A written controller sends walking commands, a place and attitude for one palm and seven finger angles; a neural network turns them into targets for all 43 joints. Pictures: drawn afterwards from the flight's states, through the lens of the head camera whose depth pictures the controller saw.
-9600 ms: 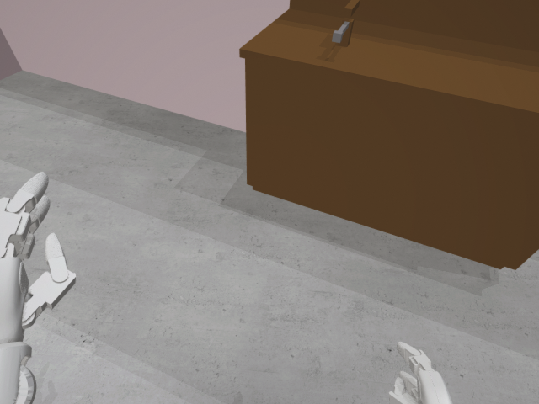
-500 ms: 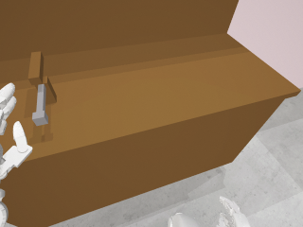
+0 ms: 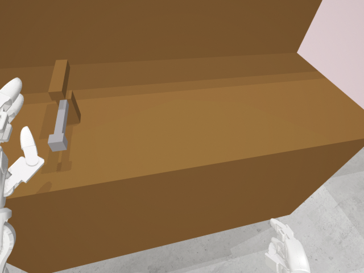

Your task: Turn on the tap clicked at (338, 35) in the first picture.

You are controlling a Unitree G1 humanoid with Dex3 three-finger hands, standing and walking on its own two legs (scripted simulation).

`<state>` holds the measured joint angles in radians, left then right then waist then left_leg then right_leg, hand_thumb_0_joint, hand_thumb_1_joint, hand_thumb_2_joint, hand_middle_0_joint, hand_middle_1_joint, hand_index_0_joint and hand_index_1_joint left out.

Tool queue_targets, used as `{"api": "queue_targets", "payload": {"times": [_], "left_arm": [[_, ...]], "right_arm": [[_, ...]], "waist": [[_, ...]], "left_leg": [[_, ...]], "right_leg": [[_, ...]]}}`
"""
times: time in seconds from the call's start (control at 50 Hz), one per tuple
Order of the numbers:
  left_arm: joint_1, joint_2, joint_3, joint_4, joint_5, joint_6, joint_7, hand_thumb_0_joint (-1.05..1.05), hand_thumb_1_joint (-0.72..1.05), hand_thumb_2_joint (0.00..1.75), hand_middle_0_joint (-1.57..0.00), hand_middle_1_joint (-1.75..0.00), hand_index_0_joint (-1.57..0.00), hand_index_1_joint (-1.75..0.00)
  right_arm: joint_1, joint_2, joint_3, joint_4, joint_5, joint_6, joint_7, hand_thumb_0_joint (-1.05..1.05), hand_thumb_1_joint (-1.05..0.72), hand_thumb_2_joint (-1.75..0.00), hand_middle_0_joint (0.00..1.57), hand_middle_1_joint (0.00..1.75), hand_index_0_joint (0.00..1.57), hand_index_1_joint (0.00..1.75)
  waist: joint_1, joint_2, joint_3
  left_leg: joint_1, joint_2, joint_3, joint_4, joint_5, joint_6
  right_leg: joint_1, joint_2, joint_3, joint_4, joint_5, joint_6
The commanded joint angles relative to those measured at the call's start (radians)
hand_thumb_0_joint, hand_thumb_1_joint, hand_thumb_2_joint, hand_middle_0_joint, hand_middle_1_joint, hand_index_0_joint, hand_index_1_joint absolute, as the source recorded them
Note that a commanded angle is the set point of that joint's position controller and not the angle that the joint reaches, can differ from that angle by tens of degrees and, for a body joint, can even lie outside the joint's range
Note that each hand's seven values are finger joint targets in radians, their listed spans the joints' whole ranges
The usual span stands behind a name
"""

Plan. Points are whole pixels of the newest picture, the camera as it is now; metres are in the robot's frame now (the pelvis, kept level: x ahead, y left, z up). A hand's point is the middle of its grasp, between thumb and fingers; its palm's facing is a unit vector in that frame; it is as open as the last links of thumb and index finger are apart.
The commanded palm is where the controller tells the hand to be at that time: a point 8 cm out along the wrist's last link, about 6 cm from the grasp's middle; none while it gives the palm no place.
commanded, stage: come to a stop and stand still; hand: left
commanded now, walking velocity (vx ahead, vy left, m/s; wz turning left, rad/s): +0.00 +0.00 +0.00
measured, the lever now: (58, 142) +0.33 +0.31 +0.10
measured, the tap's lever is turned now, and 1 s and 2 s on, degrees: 0 0 0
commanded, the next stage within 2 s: look again from close up in 0.64 s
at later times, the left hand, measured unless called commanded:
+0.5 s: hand (25, 130) +0.28 +0.31 +0.19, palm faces +0.39 -0.83 -0.39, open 7.4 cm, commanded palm +0.21 +0.34 +0.19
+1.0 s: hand (37, 143) +0.26 +0.29 +0.18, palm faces +0.38 -0.85 -0.36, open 7.4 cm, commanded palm +0.20 +0.32 +0.19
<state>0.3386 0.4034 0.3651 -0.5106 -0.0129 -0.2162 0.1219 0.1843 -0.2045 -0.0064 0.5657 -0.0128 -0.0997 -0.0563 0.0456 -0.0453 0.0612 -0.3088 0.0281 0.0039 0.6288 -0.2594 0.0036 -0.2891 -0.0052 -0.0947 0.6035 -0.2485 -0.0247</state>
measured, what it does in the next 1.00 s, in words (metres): shifts its weight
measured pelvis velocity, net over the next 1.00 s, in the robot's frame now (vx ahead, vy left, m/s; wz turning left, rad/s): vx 0.04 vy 0.04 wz -0.02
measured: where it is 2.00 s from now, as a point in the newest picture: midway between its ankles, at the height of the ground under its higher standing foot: outside the picture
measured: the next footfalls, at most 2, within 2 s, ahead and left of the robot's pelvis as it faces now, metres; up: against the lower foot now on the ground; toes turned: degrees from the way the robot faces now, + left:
none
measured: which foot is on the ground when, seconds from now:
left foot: down 0.00-1.00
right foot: down 0.00-1.00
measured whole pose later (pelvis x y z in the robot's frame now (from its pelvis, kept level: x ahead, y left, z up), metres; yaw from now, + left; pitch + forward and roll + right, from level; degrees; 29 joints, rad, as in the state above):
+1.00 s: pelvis +0.04 +0.04 +0.02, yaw -1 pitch -1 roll -1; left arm 0.41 0.35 0.34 -0.44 -0.04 -0.18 0.11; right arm 0.17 -0.20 0.02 0.56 0.01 -0.08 -0.02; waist 0.03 0.00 0.05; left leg -0.21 0.00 0.05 0.47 -0.24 0.04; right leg -0.18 -0.03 -0.06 0.39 -0.19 0.03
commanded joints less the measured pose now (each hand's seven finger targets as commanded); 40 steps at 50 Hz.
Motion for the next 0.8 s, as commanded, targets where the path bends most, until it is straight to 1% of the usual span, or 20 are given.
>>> {"api": "queue_targets", "payload": {"times": [0.0,0.02,0.06,0.08,0.1,0.12,0.16,0.18,0.2,0.22,0.28,0.3,0.34,0.4,0.52,0.58,0.6,0.68,0.7,0.78], "left_arm": [[-0.533,0.281,0.184,0.215,0.006,-0.074,-0.026,0.0,0.9,0.9,-0.2,-0.3,-0.2,-0.3],[-0.46,0.171,0.064,0.137,-0.008,-0.076,-0.043,0.0,0.9,0.9,-0.2,-0.3,-0.2,-0.3],[-0.178,0.042,-0.034,0.096,-0.033,-0.057,-0.058,0.0,0.9,0.9,-0.2,-0.3,-0.2,-0.3],[-0.091,-0.014,-0.079,0.035,-0.044,-0.049,-0.061,0.0,0.9,0.9,-0.2,-0.3,-0.2,-0.3],[-0.053,0.013,-0.064,-0.04,-0.03,-0.045,-0.056,0.0,0.9,0.9,-0.2,-0.3,-0.2,-0.3],[-0.034,0.068,-0.007,-0.074,-0.02,-0.041,-0.046,0.0,0.9,0.9,-0.2,-0.3,-0.2,-0.3],[-0.005,0.15,0.102,-0.086,-0.005,-0.042,-0.026,0.0,0.9,0.9,-0.2,-0.3,-0.2,-0.3],[-0.004,0.25,0.208,-0.116,-0.001,-0.046,-0.009,0.0,0.9,0.9,-0.2,-0.3,-0.2,-0.3],[-0.014,0.198,0.188,-0.116,-0.006,-0.054,-0.012,0.0,0.9,0.9,-0.2,-0.3,-0.2,-0.3],[-0.042,0.21,0.206,-0.146,-0.011,-0.061,-0.011,0.0,0.9,0.9,-0.2,-0.3,-0.2,-0.3],[-0.112,0.246,0.228,-0.202,-0.007,-0.077,-0.006,0.0,0.9,0.9,-0.2,-0.3,-0.2,-0.3],[-0.108,0.189,0.184,-0.174,-0.01,-0.08,-0.01,0.0,0.9,0.9,-0.2,-0.3,-0.2,-0.3],[-0.113,0.167,0.146,-0.192,-0.008,-0.086,-0.011,0.0,0.9,0.9,-0.2,-0.3,-0.2,-0.3],[-0.043,0.104,0.096,-0.151,-0.008,-0.075,-0.012,0.0,0.9,0.9,-0.2,-0.3,-0.2,-0.3],[-0.005,0.106,0.097,-0.139,-0.009,-0.052,-0.009,0.0,0.9,0.9,-0.2,-0.3,-0.2,-0.3],[-0.007,0.143,0.134,-0.153,-0.012,-0.048,-0.004,0.0,0.9,0.9,-0.2,-0.3,-0.2,-0.3],[-0.008,0.103,0.097,-0.141,-0.019,-0.049,-0.009,0.0,0.9,0.9,-0.2,-0.3,-0.2,-0.3],[-0.023,0.15,0.129,-0.204,-0.018,-0.048,0.0,0.0,0.9,0.9,-0.2,-0.3,-0.2,-0.3],[-0.013,0.108,0.093,-0.182,-0.025,-0.048,-0.005,0.0,0.9,0.9,-0.2,-0.3,-0.2,-0.3],[-0.01,0.131,0.109,-0.186,-0.024,-0.037,0.004,0.0,0.9,0.9,-0.2,-0.3,-0.2,-0.3]], "right_arm": [[-0.012,-0.092,-0.019,-0.065,0.026,-0.084,0.014,0.0,-0.9,-0.9,0.2,0.3,0.2,0.3],[-0.01,-0.1,-0.024,-0.1,0.039,-0.097,0.026,0.0,-0.9,-0.9,0.2,0.3,0.2,0.3],[0.002,-0.111,-0.032,-0.11,0.047,-0.1,0.06,0.0,-0.9,-0.9,0.2,0.3,0.2,0.3],[-0.033,-0.108,-0.031,-0.128,0.053,-0.106,0.073,0.0,-0.9,-0.9,0.2,0.3,0.2,0.3],[-0.034,-0.12,-0.028,-0.146,0.048,-0.102,0.079,0.0,-0.9,-0.9,0.2,0.3,0.2,0.3],[-0.051,-0.128,-0.022,-0.16,0.045,-0.097,0.081,0.0,-0.9,-0.9,0.2,0.3,0.2,0.3],[-0.068,-0.126,-0.014,-0.172,0.041,-0.09,0.071,0.0,-0.9,-0.9,0.2,0.3,0.2,0.3],[-0.085,-0.128,-0.009,-0.168,0.038,-0.081,0.064,0.0,-0.9,-0.9,0.2,0.3,0.2,0.3],[-0.08,-0.112,-0.006,-0.177,0.032,-0.076,0.054,0.0,-0.9,-0.9,0.2,0.3,0.2,0.3],[-0.078,-0.11,-0.004,-0.182,0.03,-0.077,0.047,0.0,-0.9,-0.9,0.2,0.3,0.2,0.3],[-0.085,-0.114,-0.004,-0.174,0.024,-0.083,0.039,0.0,-0.9,-0.9,0.2,0.3,0.2,0.3],[-0.073,-0.11,-0.006,-0.169,0.02,-0.086,0.039,0.0,-0.9,-0.9,0.2,0.3,0.2,0.3],[-0.056,-0.113,-0.008,-0.158,0.017,-0.098,0.046,0.0,-0.9,-0.9,0.2,0.3,0.2,0.3],[-0.046,-0.115,-0.015,-0.136,0.02,-0.099,0.056,0.0,-0.9,-0.9,0.2,0.3,0.2,0.3],[-0.058,-0.117,-0.028,-0.135,0.027,-0.064,0.055,0.0,-0.9,-0.9,0.2,0.3,0.2,0.3],[-0.087,-0.112,-0.023,-0.146,0.031,-0.051,0.047,0.0,-0.9,-0.9,0.2,0.3,0.2,0.3],[-0.076,-0.111,-0.022,-0.146,0.028,-0.046,0.044,0.0,-0.9,-0.9,0.2,0.3,0.2,0.3],[-0.102,-0.11,-0.022,-0.161,0.032,-0.047,0.036,0.0,-0.9,-0.9,0.2,0.3,0.2,0.3],[-0.087,-0.112,-0.021,-0.159,0.027,-0.043,0.035,0.0,-0.9,-0.9,0.2,0.3,0.2,0.3],[-0.101,-0.114,-0.022,-0.161,0.032,-0.045,0.029,0.0,-0.9,-0.9,0.2,0.3,0.2,0.3]], "waist": [[-0.028,0.061,-0.131],[-0.014,0.068,-0.113],[-0.009,0.093,-0.148],[-0.004,0.168,-0.169],[-0.005,0.204,-0.147],[-0.001,0.18,-0.113],[0.007,0.066,-0.096],[0.009,0.066,-0.12],[-0.001,0.031,-0.128],[-0.006,0.045,-0.133],[-0.012,0.188,-0.151],[-0.014,0.21,-0.152],[-0.018,0.245,-0.172],[-0.022,0.156,-0.192],[-0.024,0.133,-0.181],[-0.024,0.126,-0.18],[-0.024,0.121,-0.171],[-0.021,0.156,-0.197],[-0.021,0.146,-0.19],[-0.023,0.117,-0.202]], "left_leg": [[0.059,-0.022,0.009,0.015,-0.038,-0.006],[0.103,-0.019,0.033,-0.046,-0.041,-0.003],[0.146,-0.002,0.028,-0.164,0.004,0.002],[0.202,0.032,-0.001,-0.223,0.063,0.013],[0.156,0.071,-0.052,-0.285,0.052,0.02],[0.064,0.105,-0.094,-0.35,-0.011,0.027],[-0.028,0.124,-0.105,-0.392,-0.116,0.033],[-0.003,0.122,-0.102,-0.394,-0.09,0.031],[-0.002,0.122,-0.108,-0.379,-0.071,0.032],[0.015,0.118,-0.094,-0.365,-0.041,0.029],[0.05,0.1,-0.061,-0.339,0.028,0.016],[0.052,0.096,-0.062,-0.324,0.053,0.015],[0.108,0.083,-0.05,-0.287,0.162,-0.004],[0.167,0.076,-0.042,-0.234,0.291,-0.017],[0.16,0.073,-0.039,-0.22,0.407,-0.039],[0.14,0.061,-0.033,-0.226,0.36,-0.035],[0.129,0.061,-0.035,-0.229,0.33,-0.03],[0.151,0.056,-0.031,-0.235,0.333,-0.027],[0.141,0.058,-0.032,-0.236,0.312,-0.021],[0.149,0.049,-0.032,-0.228,0.286,-0.015]], "right_leg": [[0.004,-0.24,0.385,-0.29,0.153,-0.112],[-0.002,-0.218,0.352,-0.27,0.174,-0.085],[0.055,-0.148,0.237,-0.247,0.033,-0.037],[0.056,-0.093,0.172,-0.192,0.047,-0.026],[0.068,-0.051,0.111,-0.154,0.023,-0.007],[0.109,-0.026,0.073,-0.109,-0.001,0.006],[0.154,-0.014,0.057,-0.1,-0.016,0.016],[0.161,-0.007,0.048,-0.095,-0.005,0.021],[0.164,-0.018,0.044,-0.112,0.012,0.019],[0.167,-0.022,0.051,-0.122,0.035,0.018],[0.174,-0.019,0.046,-0.106,0.082,0.011],[0.171,-0.023,0.043,-0.117,0.085,0.006],[0.157,-0.022,0.041,-0.126,0.113,0.0],[0.133,-0.021,0.04,-0.15,0.155,0.003],[0.135,-0.026,0.039,-0.154,0.207,0.007],[0.155,-0.03,0.051,-0.167,0.236,0.006],[0.153,-0.033,0.048,-0.174,0.227,0.005],[0.176,-0.036,0.061,-0.172,0.256,0.002],[0.173,-0.04,0.057,-0.182,0.249,0.002],[0.19,-0.054,0.083,-0.204,0.293,-0.002]]}}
